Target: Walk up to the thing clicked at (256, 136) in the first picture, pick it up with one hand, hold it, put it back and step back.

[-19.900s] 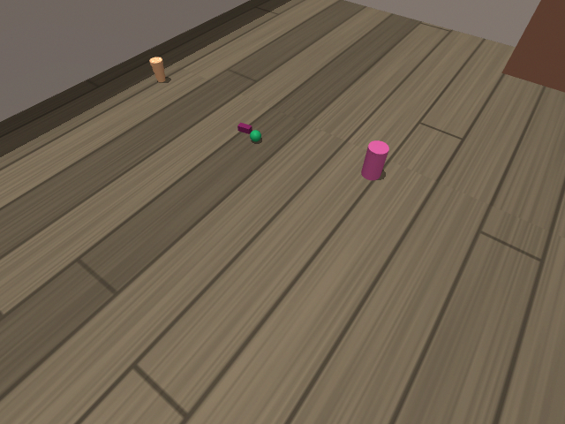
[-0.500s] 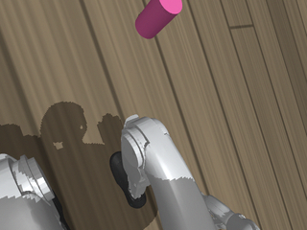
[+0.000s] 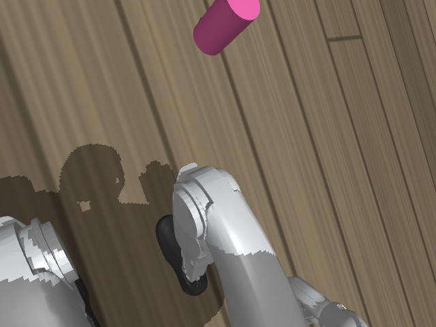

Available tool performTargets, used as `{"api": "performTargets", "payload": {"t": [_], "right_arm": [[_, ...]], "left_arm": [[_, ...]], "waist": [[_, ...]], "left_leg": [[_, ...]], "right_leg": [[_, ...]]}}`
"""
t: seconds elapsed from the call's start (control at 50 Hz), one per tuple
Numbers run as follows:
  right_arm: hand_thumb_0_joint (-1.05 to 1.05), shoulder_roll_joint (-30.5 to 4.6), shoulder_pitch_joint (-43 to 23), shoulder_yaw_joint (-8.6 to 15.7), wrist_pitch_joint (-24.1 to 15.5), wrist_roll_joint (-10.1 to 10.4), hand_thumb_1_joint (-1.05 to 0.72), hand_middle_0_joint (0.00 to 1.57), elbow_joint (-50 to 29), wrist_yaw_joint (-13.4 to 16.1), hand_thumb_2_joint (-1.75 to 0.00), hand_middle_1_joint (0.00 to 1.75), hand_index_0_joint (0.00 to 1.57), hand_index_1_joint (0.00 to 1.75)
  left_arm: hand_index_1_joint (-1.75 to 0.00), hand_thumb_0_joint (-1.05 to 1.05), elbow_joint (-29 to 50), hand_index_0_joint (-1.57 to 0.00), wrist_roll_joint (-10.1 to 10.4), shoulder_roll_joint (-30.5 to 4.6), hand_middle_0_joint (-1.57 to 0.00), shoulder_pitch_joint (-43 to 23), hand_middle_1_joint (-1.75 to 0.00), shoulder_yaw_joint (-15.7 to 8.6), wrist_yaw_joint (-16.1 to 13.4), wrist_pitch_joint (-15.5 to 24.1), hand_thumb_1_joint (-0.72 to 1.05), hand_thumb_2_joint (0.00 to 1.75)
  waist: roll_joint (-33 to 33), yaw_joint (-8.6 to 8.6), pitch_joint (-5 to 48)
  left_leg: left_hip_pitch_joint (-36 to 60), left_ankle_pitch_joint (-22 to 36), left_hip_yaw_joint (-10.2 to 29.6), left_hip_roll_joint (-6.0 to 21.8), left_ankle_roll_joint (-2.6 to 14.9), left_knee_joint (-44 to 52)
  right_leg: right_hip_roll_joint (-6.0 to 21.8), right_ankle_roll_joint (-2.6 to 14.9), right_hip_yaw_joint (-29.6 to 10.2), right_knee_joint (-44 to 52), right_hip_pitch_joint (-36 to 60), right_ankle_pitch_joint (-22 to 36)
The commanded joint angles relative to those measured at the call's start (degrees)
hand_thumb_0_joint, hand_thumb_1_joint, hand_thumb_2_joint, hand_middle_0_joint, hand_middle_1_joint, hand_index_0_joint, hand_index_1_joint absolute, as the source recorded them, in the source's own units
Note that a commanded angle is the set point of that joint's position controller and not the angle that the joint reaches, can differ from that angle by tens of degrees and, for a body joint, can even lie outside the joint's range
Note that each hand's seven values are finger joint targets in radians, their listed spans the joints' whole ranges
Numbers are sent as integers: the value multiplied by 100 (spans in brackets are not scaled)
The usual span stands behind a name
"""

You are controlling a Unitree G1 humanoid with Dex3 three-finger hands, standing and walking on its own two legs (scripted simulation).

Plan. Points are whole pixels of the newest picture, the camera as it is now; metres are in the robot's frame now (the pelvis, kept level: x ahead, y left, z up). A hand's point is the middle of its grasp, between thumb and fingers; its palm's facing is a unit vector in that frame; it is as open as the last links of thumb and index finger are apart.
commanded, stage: close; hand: left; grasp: from above
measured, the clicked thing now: out of the picture +0.45 +0.33 -0.28
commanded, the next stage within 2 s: settle in 0.42 s
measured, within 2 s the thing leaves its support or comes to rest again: leaves its support in 0.80 s
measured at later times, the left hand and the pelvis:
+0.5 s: hand out of the picture +0.43 +0.34 -0.24, palm faces -0.42 -0.16 -0.89, open 9.0 cm; pelvis +0.00 +0.00 +0.00, yaw +0 degrees
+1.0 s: hand out of the picture +0.44 +0.34 -0.20, palm faces -0.35 -0.14 -0.93, open 8.8 cm; pelvis +0.00 +0.00 +0.00, yaw +1 degrees
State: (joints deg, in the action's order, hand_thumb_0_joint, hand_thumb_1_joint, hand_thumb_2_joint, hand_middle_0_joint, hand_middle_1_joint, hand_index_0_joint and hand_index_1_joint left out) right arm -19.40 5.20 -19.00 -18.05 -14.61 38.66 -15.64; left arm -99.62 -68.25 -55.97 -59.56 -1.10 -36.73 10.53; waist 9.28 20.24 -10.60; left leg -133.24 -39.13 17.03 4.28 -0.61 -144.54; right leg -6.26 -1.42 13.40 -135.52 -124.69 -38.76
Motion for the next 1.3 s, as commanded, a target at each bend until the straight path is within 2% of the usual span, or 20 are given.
{"api": "performTargets", "payload": {"t": [0.0,0.14,0.2,0.3,0.42,0.58,0.66,0.7,0.74,0.76,0.78,0.82,0.84,0.86,0.88,0.92,0.96,1.0,1.06,1.28], "right_arm": [[0,-1834,1065,540,-30,70,-90,20,106,51,-90,30,20,30],[0,-1783,962,536,50,77,-90,20,66,88,-90,30,20,30],[0,-1782,1006,537,51,77,-90,20,56,73,-90,30,20,30],[0,-1795,1029,547,116,92,-90,20,28,123,-90,30,20,30],[0,-1832,1080,580,145,97,-90,20,32,140,-90,30,20,30],[0,-1800,1087,573,156,64,-91,20,-13,141,-90,30,20,30],[0,-1743,1111,603,183,100,-91,20,41,169,-90,30,20,30],[0,-1675,1174,619,194,88,-91,20,78,141,-90,30,20,30],[0,-1802,1071,790,214,150,-91,20,-17,187,-90,30,20,30],[0,-1784,1097,835,220,149,-91,20,2,170,-90,30,20,30],[0,-1726,1073,875,216,158,-91,20,91,136,-91,30,20,30],[0,-1638,1233,898,282,203,-91,20,192,113,-90,30,20,30],[0,-1742,1354,1032,288,233,-91,20,168,99,-90,30,20,30],[0,-1688,1378,1100,320,256,-91,20,196,124,-90,30,20,30],[0,-1612,1129,1123,329,285,-91,20,-37,111,-90,30,20,30],[0,-1587,1153,1234,401,375,-91,20,104,78,-90,30,20,30],[0,-1578,1258,1353,481,444,-91,20,186,67,-90,30,20,30],[0,-1538,1365,1424,563,500,-91,20,167,98,-90,30,20,30],[0,-1439,1373,1496,676,583,-90,20,176,117,-90,30,20,30],[0,-1238,1444,1637,1178,715,-90,20,16,490,-90,30,20,30]], "left_arm": [[-75,0,552,-63,105,-902,-57,-1167,-81,-119,-206,-38,23,58],[-73,0,494,-76,105,-947,-68,-1050,-80,-201,-158,-56,39,54],[-70,0,470,-81,81,-844,-74,-1100,-77,-80,-99,-63,45,54],[-66,0,571,-88,102,-1008,-83,-1100,-71,-224,-114,-32,53,55],[-62,0,619,-98,14,-899,-93,-1259,-67,-111,-87,4,65,54],[-59,0,492,-108,10,-817,-103,-1121,-64,-99,-62,-63,70,53],[-58,0,782,-111,108,-1011,-108,-1144,-61,-303,-60,-154,72,57],[-58,0,850,-112,90,-854,-110,-1242,-60,-176,14,-177,74,58],[-57,0,1725,-113,178,-1174,-110,-1623,-60,-446,10,-128,75,55],[-56,0,1783,-113,108,-1111,-110,-1396,-59,-486,46,-162,75,55],[-57,0,1490,-112,27,-854,-110,-1201,-59,-305,129,-219,74,55],[-54,0,954,-113,69,-663,-112,-741,-55,-362,204,-327,74,58],[-53,0,1768,-114,80,-807,-112,-1160,-55,-434,243,-310,77,56],[-55,0,2143,-113,130,-969,-111,-1175,-58,-675,223,-318,76,55],[-54,0,2581,-114,144,-705,-113,-1220,-56,-437,269,-334,76,56],[-52,0,2511,-114,153,-496,-110,-951,-56,-437,379,-470,76,50],[-53,0,2226,-112,214,-157,-109,-979,-55,-301,536,-547,76,52],[-51,0,2470,-111,169,-288,-107,-991,-55,-384,657,-625,74,49],[-52,0,2626,-110,280,159,-107,-1215,-54,-110,923,-673,73,51],[-48,0,2979,-109,318,131,-109,-1332,-49,-133,1554,-553,70,52]], "waist": [[-2802,346,3468],[-2842,275,3427],[-2853,377,3361],[-2772,303,3416],[-2868,400,3350],[-2873,371,3350],[-3070,173,3726],[-3079,279,3694],[-3305,85,4137],[-3624,-27,4321],[-3620,28,4123],[-3151,88,3772],[-3311,42,4116],[-3630,-166,4551],[-3850,-293,4802],[-3764,-362,4792],[-3405,-214,4452],[-3297,-358,4702],[-3056,-321,4568],[-2300,-472,4771]], "left_leg": [[2666,952,-589,116,63,1357],[2571,885,-595,124,77,1382],[2604,930,-594,121,77,1361],[2517,792,-609,113,96,1390],[2548,795,-564,112,78,1420],[2656,769,-566,112,61,1473],[2693,937,-668,98,69,1424],[2625,923,-690,89,83,1381],[2765,955,-699,81,65,1427],[3071,1120,-678,76,0,1535],[3032,1064,-656,88,-20,1504],[2598,918,-704,78,57,1485],[2759,1090,-741,38,60,1493],[3056,1154,-748,44,23,1598],[3149,1252,-831,28,21,1599],[3090,1347,-843,11,17,1649],[2774,1058,-837,-20,60,1671],[2874,1104,-872,-34,93,1701],[2666,866,-941,-81,145,1776],[2342,771,-1175,-207,208,1818]], "right_leg": [[-242,182,378,1316,1896,1553],[-263,200,382,1301,1834,1466],[-253,197,366,1255,1846,1537],[-263,201,332,1345,1858,1377],[-234,207,390,1275,1688,1391],[-240,211,387,1279,1720,1366],[-245,218,293,1317,1918,1499],[-245,218,281,1294,1860,1499],[-221,244,265,1300,1887,1487],[-169,285,320,1207,1844,1581],[-155,307,345,1098,1547,1518],[-220,272,267,1232,1594,1432],[-189,260,265,1221,1596,1566],[-156,304,250,1221,1673,1583],[-158,328,158,1242,1757,1638],[-139,334,168,1169,1553,1712],[-127,336,154,1205,1217,1459],[-107,331,68,1287,1355,1483],[-80,343,-42,1417,1252,1218],[-17,364,-410,1823,1697,771]]}}
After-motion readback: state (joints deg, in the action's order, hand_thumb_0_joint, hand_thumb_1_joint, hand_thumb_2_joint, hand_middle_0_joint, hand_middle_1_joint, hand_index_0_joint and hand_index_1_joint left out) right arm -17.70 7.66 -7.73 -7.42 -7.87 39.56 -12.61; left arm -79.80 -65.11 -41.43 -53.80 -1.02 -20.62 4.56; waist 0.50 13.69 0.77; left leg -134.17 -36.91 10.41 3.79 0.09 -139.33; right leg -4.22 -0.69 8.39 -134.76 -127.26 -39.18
